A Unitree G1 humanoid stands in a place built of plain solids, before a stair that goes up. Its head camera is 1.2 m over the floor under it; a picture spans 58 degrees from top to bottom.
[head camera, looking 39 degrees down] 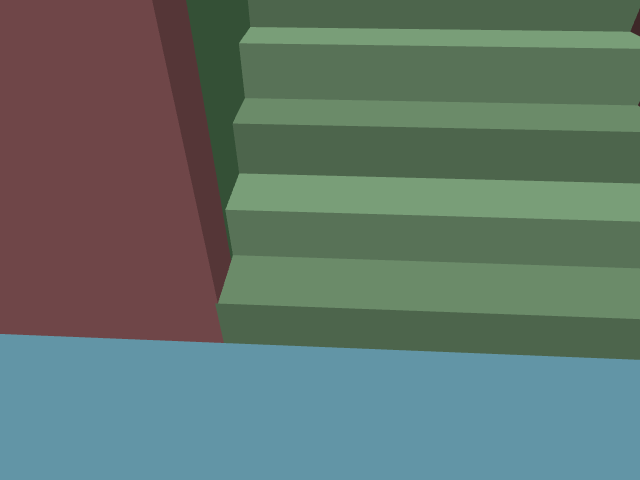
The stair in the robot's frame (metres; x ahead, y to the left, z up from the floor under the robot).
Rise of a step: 0.19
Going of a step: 0.23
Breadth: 1.45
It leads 3 degrees to the right of straight ahead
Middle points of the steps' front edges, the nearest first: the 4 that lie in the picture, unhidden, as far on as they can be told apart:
0.89 -0.41 0.20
1.12 -0.42 0.39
1.35 -0.43 0.59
1.58 -0.44 0.78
